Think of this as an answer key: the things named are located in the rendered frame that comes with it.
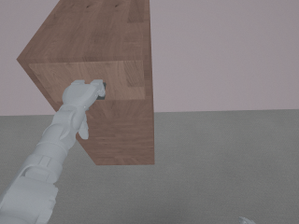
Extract drawer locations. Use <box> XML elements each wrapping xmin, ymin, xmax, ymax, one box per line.
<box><xmin>28</xmin><ymin>60</ymin><xmax>146</xmax><ymax>102</ymax></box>

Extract robot left forearm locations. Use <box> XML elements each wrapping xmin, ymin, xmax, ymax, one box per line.
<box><xmin>0</xmin><ymin>103</ymin><xmax>86</xmax><ymax>209</ymax></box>

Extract robot left hand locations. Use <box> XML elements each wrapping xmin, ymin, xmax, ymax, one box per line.
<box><xmin>62</xmin><ymin>79</ymin><xmax>106</xmax><ymax>140</ymax></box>

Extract handle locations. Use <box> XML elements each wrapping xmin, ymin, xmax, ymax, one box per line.
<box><xmin>96</xmin><ymin>82</ymin><xmax>107</xmax><ymax>100</ymax></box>

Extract left robot upper arm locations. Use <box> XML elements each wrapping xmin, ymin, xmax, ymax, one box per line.
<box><xmin>0</xmin><ymin>175</ymin><xmax>59</xmax><ymax>224</ymax></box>

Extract cabinet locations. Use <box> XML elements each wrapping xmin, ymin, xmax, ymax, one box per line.
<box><xmin>16</xmin><ymin>0</ymin><xmax>155</xmax><ymax>166</ymax></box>

